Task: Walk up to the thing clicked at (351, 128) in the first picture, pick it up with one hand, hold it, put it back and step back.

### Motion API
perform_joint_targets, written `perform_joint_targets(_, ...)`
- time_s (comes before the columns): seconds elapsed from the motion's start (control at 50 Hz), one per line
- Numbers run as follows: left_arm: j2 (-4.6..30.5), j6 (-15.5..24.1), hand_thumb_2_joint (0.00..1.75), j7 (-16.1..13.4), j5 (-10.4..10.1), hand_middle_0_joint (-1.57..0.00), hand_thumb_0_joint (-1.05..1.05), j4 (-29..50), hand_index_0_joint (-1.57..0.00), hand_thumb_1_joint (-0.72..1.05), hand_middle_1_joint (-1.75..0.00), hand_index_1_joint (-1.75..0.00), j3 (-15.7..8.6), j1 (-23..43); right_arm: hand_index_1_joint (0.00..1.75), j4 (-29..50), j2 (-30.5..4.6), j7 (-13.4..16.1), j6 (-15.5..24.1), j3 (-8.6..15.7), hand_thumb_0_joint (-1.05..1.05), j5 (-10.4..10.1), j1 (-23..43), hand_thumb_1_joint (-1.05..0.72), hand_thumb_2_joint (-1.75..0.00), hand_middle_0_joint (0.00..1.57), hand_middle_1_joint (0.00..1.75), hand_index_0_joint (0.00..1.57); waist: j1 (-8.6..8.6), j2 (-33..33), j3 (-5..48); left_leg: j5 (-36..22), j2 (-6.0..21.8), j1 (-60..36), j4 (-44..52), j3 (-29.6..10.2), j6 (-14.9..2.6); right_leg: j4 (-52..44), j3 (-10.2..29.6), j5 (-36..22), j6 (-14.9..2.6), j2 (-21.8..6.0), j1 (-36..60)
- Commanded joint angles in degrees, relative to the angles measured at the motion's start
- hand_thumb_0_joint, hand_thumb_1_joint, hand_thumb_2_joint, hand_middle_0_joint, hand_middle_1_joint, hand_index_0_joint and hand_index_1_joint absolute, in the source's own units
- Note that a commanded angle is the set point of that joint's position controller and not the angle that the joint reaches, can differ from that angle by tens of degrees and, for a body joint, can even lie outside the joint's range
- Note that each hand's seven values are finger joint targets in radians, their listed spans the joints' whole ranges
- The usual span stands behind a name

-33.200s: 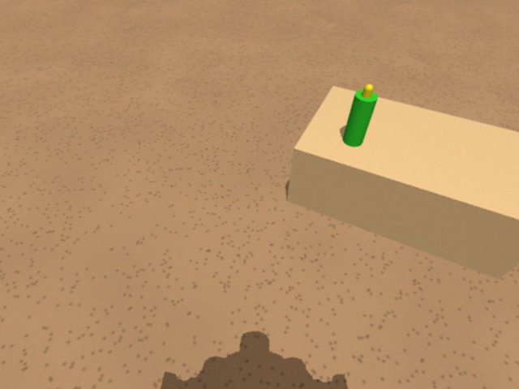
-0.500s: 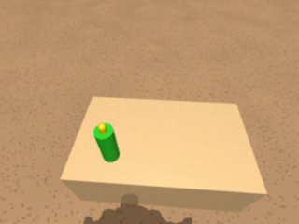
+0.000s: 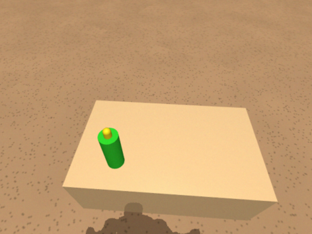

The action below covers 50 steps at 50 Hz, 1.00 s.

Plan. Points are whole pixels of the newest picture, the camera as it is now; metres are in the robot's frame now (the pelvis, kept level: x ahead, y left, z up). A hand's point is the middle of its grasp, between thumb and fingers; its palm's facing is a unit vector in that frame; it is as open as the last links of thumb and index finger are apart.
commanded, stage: stand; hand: left
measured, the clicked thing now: (111, 146) +0.53 +0.22 -0.29
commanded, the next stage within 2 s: step back in 0.34 s
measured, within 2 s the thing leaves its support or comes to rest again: neither
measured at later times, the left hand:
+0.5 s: hand out of the picture +0.07 +0.27 -0.16, palm faces +0.03 -0.93 -0.37, open 7.4 cm
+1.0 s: hand out of the picture +0.01 +0.31 -0.18, palm faces -0.08 -0.92 -0.38, open 7.4 cm
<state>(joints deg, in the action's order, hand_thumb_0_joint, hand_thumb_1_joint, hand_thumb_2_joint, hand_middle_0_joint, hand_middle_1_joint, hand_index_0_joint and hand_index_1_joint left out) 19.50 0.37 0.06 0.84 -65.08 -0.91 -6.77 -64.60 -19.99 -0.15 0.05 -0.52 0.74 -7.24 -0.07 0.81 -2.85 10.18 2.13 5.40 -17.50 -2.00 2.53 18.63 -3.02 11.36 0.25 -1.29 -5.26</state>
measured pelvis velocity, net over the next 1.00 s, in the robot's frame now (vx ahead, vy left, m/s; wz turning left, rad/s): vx -0.10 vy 0.05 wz -0.06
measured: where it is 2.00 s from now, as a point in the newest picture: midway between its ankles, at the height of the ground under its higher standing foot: outside the picture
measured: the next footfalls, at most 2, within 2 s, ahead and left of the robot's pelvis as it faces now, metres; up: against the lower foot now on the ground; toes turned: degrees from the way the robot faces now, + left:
right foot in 1.06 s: -0.10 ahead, -0.08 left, +0.00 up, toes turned -1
left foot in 1.46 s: -0.18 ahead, +0.16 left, +0.00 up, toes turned -1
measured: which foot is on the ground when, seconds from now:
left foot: down 0.00-1.00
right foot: down 0.00-0.64, up 0.66-1.00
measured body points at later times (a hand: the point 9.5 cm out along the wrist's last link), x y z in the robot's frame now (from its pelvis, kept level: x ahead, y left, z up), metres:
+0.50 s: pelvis -0.02 +0.01 -0.01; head +0.02 +0.00 +0.44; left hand +0.07 +0.32 -0.13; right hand +0.07 -0.30 -0.14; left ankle -0.01 +0.14 -0.74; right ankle -0.01 -0.12 -0.75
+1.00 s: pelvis -0.10 +0.05 -0.02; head -0.02 +0.05 +0.42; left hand +0.02 +0.36 -0.15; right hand -0.01 -0.26 -0.14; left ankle -0.05 +0.16 -0.75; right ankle -0.14 -0.08 -0.72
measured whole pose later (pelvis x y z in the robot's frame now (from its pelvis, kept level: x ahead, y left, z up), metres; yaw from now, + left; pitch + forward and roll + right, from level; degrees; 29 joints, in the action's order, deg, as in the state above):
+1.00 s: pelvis -0.10 +0.05 -0.02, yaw -4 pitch -1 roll +0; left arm 22.1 -3.6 -0.9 0.7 -50.4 -4.3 -7.3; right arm -47.6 -19.9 0.8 -1.7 1.9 1.1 -7.6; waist 0.6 -1.3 -12.2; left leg 15.4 1.0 19.1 -36.0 2.3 -1.5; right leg 51.4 5.2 28.7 0.6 2.7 -19.0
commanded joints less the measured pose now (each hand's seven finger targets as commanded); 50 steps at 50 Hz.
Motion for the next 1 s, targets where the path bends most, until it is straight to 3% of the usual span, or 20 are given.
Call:
perform_joint_targets(0.0,12.90,1.28,0.90,-0.66,-0.25,-0.20,0.00,3.23,-0.20,0.90,-0.30,-0.30,-2.17,2.22,0.30,3.18,-11.95,0.85,1.34,2.40,0.00,0.05,1.70,-0.90,-0.90,0.20,0.30,0.20,0.11,-0.55,3.48,-8.40,5.21,1.06,2.21,-3.40,-2.76,-2.81,5.42,-8.60,-1.32,-6.57,1.38)
perform_joint_targets(0.3,12.67,1.35,0.90,-0.64,-0.44,-0.20,0.00,3.30,-0.20,0.90,-0.30,-0.30,-1.88,1.74,0.30,3.20,-12.15,0.81,1.33,2.39,0.00,-0.06,2.11,-0.90,-0.90,0.20,0.30,0.20,-0.16,-0.18,3.93,-9.93,5.22,-0.10,1.32,-3.14,-2.72,-2.84,5.59,-10.33,-1.32,-6.73,1.21)
perform_joint_targets(0.32,16.05,0.66,0.90,-0.95,-1.43,-0.20,0.00,4.90,-0.20,0.90,-0.30,-0.30,-4.79,2.12,0.30,4.82,-14.86,0.53,0.24,3.84,0.00,-0.31,3.41,-0.90,-0.90,0.20,0.30,0.20,-0.25,-0.82,-2.11,-18.78,4.06,5.47,-5.11,-3.49,-4.98,2.21,5.93,-18.88,-1.89,-6.09,-1.42)
perform_joint_targets(0.38,15.72,-0.02,0.90,-1.33,-1.61,-0.20,0.00,7.45,-0.20,0.90,-0.30,-0.30,-5.59,0.37,0.30,7.40,-13.41,0.47,-0.52,4.37,0.00,-1.17,1.60,-0.90,-0.90,0.20,0.30,0.20,-0.02,-2.58,5.13,-21.08,2.13,4.27,-13.92,-1.06,-5.76,4.99,6.60,-25.22,-5.60,-8.19,0.57)
perform_joint_targets(0.42,16.40,-0.64,0.90,-1.32,-1.25,-0.20,0.00,10.03,-0.20,0.90,-0.30,-0.30,-6.11,2.71,0.30,8.83,-12.71,0.44,-1.35,4.93,0.00,-1.25,0.27,-0.90,-0.90,0.20,0.30,0.20,0.73,-5.58,7.13,-12.03,-1.21,6.06,-20.66,0.98,-5.19,4.36,9.98,-24.49,-9.50,-12.48,-0.88)
perform_joint_targets(0.44,16.93,-0.97,0.90,-1.38,-0.85,-0.20,0.00,11.54,-0.20,0.90,-0.30,-0.30,-6.28,4.68,0.30,9.40,-12.51,0.35,-1.94,5.31,0.00,-1.07,-0.47,-0.90,-0.90,0.20,0.30,0.20,0.99,-8.32,6.30,-1.49,-3.11,7.13,-26.00,1.17,-5.29,3.48,12.36,-22.81,-11.88,-15.64,-3.83)
perform_joint_targets(0.46,17.00,-1.13,0.90,-1.49,-0.23,-0.20,0.00,12.81,-0.20,0.90,-0.30,-0.30,-6.32,6.03,0.30,10.12,-12.42,0.20,-2.56,5.75,0.00,-0.84,-0.91,-0.90,-0.90,0.20,0.30,0.20,1.08,-10.60,4.25,14.47,-4.61,8.96,-32.37,0.00,-5.65,2.51,14.55,-20.88,-14.32,-18.72,-7.85)
perform_joint_targets(0.48,17.63,-1.18,0.90,-1.54,0.62,-0.20,0.00,14.11,-0.20,0.90,-0.30,-0.30,-6.46,6.85,0.30,10.90,-12.74,0.02,-2.96,6.15,0.00,-0.60,-2.28,-0.90,-0.90,0.20,0.30,0.20,1.38,-11.45,3.35,20.43,-3.57,9.93,-36.87,-2.48,-6.11,2.97,15.73,-19.97,-15.67,-20.69,-10.69)
perform_joint_targets(0.52,17.21,-1.11,0.90,-1.67,0.89,-0.20,0.00,15.91,-0.20,0.90,-0.30,-0.30,-6.25,9.40,0.30,11.78,-12.72,-0.23,-3.07,6.40,0.00,-1.08,-4.74,-0.90,-0.90,0.20,0.30,0.20,2.76,-11.88,1.80,20.40,-2.41,11.47,-35.93,-3.70,-6.31,5.94,13.09,-20.67,-14.44,-18.92,-12.22)
perform_joint_targets(0.56,16.54,-1.31,0.90,-1.75,0.91,-0.20,0.00,16.81,-0.20,0.90,-0.30,-0.30,-5.94,9.42,0.30,12.08,-12.49,-0.18,-2.46,6.78,0.00,-0.65,-6.76,-0.90,-0.90,0.20,0.30,0.20,2.83,-11.00,3.42,13.41,-2.05,11.92,-25.95,-1.00,-5.62,11.21,10.31,-19.47,-11.07,-15.49,-8.70)
perform_joint_targets(0.58,16.34,-1.76,0.90,-1.62,0.42,-0.20,0.00,17.39,-0.20,0.90,-0.30,-0.30,-5.71,9.35,0.30,11.68,-12.52,-0.09,-1.94,6.95,0.00,-0.16,-8.33,-0.90,-0.90,0.20,0.30,0.20,3.42,-9.36,4.33,5.02,-2.11,10.28,-15.92,0.74,-5.39,15.92,8.68,-17.23,-8.71,-13.24,-7.38)
perform_joint_targets(0.6,14.70,-2.45,0.90,-1.38,-0.26,-0.20,0.00,17.63,-0.20,0.90,-0.30,-0.30,-5.35,8.11,0.30,11.65,-13.71,0.08,-1.45,7.42,0.00,0.76,-7.78,-0.90,-0.90,0.20,0.30,0.20,2.74,-1.35,3.23,-10.53,0.23,9.49,-8.69,-2.17,-5.51,22.93,5.55,-10.41,-6.21,-7.80,-8.99)
perform_joint_targets(0.62,11.19,-2.93,0.90,-1.54,-1.02,-0.20,0.00,18.64,-0.20,0.90,-0.30,-0.30,-4.93,5.83,0.30,13.40,-18.26,0.25,-1.05,8.51,0.00,2.06,-5.49,-0.90,-0.90,0.20,0.30,0.20,1.24,10.09,3.23,-24.81,10.33,6.52,-5.16,-18.49,-9.49,33.55,3.71,4.73,-2.87,2.28,-16.85)
perform_joint_targets(0.64,11.33,-3.54,0.90,-2.05,-0.86,-0.20,0.00,18.44,-0.20,0.90,-0.30,-0.30,-5.20,4.63,0.30,14.73,-21.54,0.14,-0.61,8.91,0.00,1.77,-4.84,-0.90,-0.90,0.20,0.30,0.20,1.18,9.73,5.15,-32.72,15.50,6.31,-5.16,-24.00,-14.86,41.73,10.14,26.32,-2.37,6.92,-18.91)
perform_joint_targets(0.66,12.01,-3.64,0.90,-2.68,-0.54,-0.20,0.00,18.01,-0.20,0.90,-0.30,-0.30,-5.28,3.94,0.30,15.64,-23.14,0.27,-0.60,9.22,0.00,1.25,-3.83,-0.90,-0.90,0.20,0.30,0.20,1.97,10.65,7.05,-31.55,17.76,6.96,-4.59,-27.71,-17.20,47.90,15.09,29.39,-2.23,8.18,-19.34)
perform_joint_targets(0.7,13.07,-3.54,0.90,-3.14,-0.73,-0.20,0.00,16.93,-0.20,0.90,-0.30,-0.30,-5.36,2.33,0.30,16.91,-18.48,1.22,-0.52,8.08,0.00,0.97,1.58,-0.90,-0.90,0.20,0.30,0.20,-0.64,7.57,6.38,-28.39,14.55,3.74,-7.69,-19.11,-16.15,53.05,16.40,23.49,-2.25,6.87,-23.83)
perform_joint_targets(0.72,13.31,-3.49,0.90,-2.83,-1.14,-0.20,0.00,16.66,-0.20,0.90,-0.30,-0.30,-5.37,0.32,0.30,17.50,-16.61,1.52,-0.49,7.73,0.00,1.36,1.77,-0.90,-0.90,0.20,0.30,0.20,-1.63,7.34,6.60,-29.90,11.14,0.59,-9.70,-14.07,-14.23,53.14,15.92,19.68,-1.85,6.65,-25.09)
perform_joint_targets(0.82,13.07,-2.90,0.90,-2.25,-0.36,-0.20,0.00,18.74,-0.20,0.90,-0.30,-0.30,-5.72,1.48,0.30,18.38,-14.84,2.30,-0.35,7.46,0.00,0.88,-4.00,-0.90,-0.90,0.20,0.30,0.20,1.68,6.38,5.19,-34.30,12.60,-5.42,-10.87,-13.21,-16.68,48.14,12.87,20.06,1.10,6.00,-25.06)
perform_joint_targets(0.9,12.59,-2.44,0.90,-1.76,-0.31,-0.20,0.00,19.92,-0.20,0.90,-0.30,-0.30,-5.96,0.73,0.30,19.47,-16.17,2.54,-0.57,7.72,0.00,0.57,-5.02,-0.90,-0.90,0.20,0.30,0.20,2.97,7.04,6.67,-31.92,14.41,-7.61,-12.24,-13.05,-17.88,35.96,10.54,19.19,0.99,3.93,-22.07)
perform_joint_targets(0.98,11.97,-1.89,0.90,-0.99,0.11,-0.20,0.00,18.42,-0.20,0.90,-0.30,-0.30,-6.45,-4.51,0.30,21.07,-16.97,1.98,-1.24,7.34,0.00,0.35,-0.97,-0.90,-0.90,0.20,0.30,0.20,0.71,7.80,8.46,-19.38,11.77,1.25,-13.99,-10.27,-14.90,19.10,4.60,12.14,-0.76,2.51,-10.74)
